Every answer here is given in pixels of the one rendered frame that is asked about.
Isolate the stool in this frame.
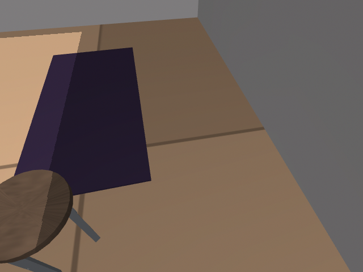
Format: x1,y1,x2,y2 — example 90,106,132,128
0,169,100,272

